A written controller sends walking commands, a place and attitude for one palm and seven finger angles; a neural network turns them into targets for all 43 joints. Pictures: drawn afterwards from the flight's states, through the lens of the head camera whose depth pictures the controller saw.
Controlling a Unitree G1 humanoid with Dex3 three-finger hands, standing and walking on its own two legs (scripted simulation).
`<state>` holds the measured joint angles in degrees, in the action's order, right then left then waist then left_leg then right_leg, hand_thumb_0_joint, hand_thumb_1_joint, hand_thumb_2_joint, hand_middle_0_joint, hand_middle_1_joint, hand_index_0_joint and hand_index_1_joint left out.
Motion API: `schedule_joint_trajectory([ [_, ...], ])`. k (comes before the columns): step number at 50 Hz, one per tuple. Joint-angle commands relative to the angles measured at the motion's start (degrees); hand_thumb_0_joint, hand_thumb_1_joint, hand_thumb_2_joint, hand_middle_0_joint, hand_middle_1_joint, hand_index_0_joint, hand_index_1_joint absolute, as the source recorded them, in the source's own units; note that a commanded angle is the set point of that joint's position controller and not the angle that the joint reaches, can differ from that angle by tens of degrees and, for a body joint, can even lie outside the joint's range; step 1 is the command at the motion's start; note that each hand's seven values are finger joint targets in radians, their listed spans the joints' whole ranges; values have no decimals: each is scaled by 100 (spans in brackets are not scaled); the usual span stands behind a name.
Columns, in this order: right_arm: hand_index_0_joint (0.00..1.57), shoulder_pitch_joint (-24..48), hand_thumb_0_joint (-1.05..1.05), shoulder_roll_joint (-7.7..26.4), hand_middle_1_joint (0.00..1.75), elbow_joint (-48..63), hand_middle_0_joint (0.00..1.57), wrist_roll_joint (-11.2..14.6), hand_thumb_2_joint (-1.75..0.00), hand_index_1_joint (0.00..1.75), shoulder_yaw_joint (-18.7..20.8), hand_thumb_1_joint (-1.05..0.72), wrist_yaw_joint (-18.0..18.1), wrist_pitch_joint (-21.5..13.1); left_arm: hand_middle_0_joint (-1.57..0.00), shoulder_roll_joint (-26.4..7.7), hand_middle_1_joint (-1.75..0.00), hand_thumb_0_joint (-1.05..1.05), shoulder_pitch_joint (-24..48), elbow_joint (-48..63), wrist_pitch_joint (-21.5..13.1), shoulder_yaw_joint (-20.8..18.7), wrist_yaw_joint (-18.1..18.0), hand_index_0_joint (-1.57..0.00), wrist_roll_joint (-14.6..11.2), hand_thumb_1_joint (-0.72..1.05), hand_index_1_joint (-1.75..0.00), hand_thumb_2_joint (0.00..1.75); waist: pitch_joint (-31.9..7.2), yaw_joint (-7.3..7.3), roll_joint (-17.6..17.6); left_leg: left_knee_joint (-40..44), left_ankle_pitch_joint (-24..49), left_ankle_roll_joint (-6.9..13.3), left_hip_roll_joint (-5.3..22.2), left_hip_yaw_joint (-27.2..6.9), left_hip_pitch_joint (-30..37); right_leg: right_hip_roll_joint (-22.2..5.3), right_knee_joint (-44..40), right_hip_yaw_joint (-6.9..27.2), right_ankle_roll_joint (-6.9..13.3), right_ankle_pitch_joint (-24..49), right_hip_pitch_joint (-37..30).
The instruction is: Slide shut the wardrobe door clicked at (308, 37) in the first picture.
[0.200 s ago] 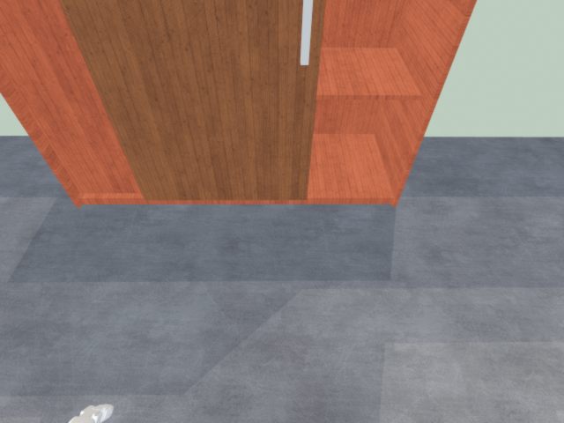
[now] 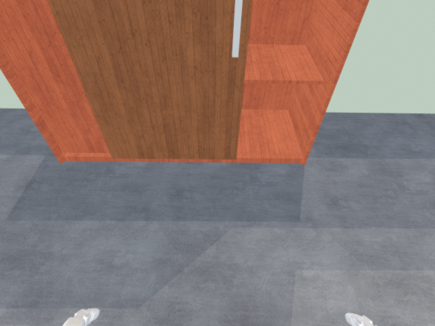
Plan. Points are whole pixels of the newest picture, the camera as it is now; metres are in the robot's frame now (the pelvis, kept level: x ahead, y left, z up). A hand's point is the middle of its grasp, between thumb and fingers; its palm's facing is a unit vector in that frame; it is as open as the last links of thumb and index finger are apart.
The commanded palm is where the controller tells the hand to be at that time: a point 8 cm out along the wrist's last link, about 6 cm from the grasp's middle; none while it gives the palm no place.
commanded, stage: stand and wait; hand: left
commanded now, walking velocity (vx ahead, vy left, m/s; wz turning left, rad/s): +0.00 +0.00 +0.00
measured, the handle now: (237, 20) +1.15 +0.00 +0.11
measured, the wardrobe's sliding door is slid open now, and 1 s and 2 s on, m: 0.43 0.43 0.43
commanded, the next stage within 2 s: look at it before walking up in 0.68 s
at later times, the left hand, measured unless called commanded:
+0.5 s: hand out of the picture +0.05 +0.25 -0.15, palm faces -0.02 -0.94 -0.35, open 7.4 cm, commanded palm none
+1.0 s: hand out of the picture +0.05 +0.24 -0.15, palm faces -0.02 -0.94 -0.33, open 7.4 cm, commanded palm none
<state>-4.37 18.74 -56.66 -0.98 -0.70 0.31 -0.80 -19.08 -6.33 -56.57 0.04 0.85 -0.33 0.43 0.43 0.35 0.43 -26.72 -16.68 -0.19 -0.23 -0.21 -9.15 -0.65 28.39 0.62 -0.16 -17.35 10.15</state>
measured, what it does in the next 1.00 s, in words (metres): stands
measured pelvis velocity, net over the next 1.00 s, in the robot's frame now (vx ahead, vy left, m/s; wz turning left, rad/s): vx -0.03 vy -0.01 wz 0.00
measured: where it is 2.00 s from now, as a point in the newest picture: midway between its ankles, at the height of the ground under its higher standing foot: outside the picture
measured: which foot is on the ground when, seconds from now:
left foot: down 0.00-1.00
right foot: down 0.00-1.00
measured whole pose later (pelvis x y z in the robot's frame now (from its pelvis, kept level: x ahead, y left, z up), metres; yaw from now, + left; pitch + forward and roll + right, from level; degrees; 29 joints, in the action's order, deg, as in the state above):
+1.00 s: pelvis -0.03 -0.01 +0.01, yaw +0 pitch -2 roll +0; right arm -7.3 19.3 -63.2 -0.5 -0.6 0.1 -0.9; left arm -19.5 -7.7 -61.7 -0.4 0.4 -0.1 0.4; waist 1.5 0.1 0.4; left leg -21.3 -11.6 -1.1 0.8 -0.3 -7.9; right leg 0.4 22.7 0.5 0.5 -12.1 8.9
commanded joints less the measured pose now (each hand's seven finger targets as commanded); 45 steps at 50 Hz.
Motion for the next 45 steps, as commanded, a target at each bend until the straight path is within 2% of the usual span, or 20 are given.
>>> schedule_joint_trajectory([
  [1, 20, 212, 0, 1187, 30, 294, 20, 6, -90, 30, 319, -90, 93, -118, -20, -1247, -30, 0, 201, 354, -118, -332, -75, -20, 21, 90, -30, 90, -534, -37, -54, 308, 2031, 235, 627, -388, 208, -592, -351, 422, 243, 2070, -241],
  [13, 20, 161, 0, 1195, 30, 45, 20, 27, -90, 30, 285, -90, 89, -103, -20, -1251, -30, 0, 154, 129, -120, -328, -50, -20, 7, 90, -30, 90, -300, -27, -75, 552, 1484, 197, 634, -437, 137, -600, -666, 523, 239, 1613, -217],
  [21, 20, 43, 0, 1233, 30, -143, 20, 44, -90, 30, 268, -90, 76, -107, -20, -1286, -30, 0, 135, -36, -134, -312, -42, -20, 2, 90, -30, 90, -303, -27, -7, 670, 1322, 185, 662, -468, 162, -613, -797, 568, 236, 1427, -240],
  [28, 20, -5, 0, 1240, 30, -255, 20, 42, -90, 30, 252, -90, 60, -105, -20, -1274, -30, 0, 167, -116, -122, -300, -32, -20, 8, 90, -30, 90, -121, -26, -52, 824, 973, 176, 656, -524, 23, -588, -936, 615, 222, 915, -130],
  [36, 20, -22, 0, 1227, 30, -300, 20, 42, -90, 30, 260, -90, 56, -117, -20, -1254, -30, 0, 152, -142, -145, -298, -35, -20, 13, 90, -30, 90, -224, -31, 21, 814, 1112, 169, 675, -523, 136, -611, -957, 616, 224, 1036, -117],
  [42, 20, -13, 0, 1221, 30, -320, 20, 42, -90, 30, 253, -90, 49, -115, -20, -1251, -30, 0, 146, -139, -142, -293, -31, -20, 17, 90, -30, 90, -98, -24, -30, 857, 1000, 164, 667, -532, 66, -591, -1014, 648, 214, 905, -42],
  [45, 20, -32, 0, 1224, 30, -311, 20, 49, -90, 30, 265, -90, 51, -118, -20, -1250, -30, 0, 136, -123, -157, -304, -33, -20, 21, 90, -30, 90, -195, -31, 43, 813, 1144, 162, 680, -530, 141, -596, -999, 642, 222, 1070, -90],
])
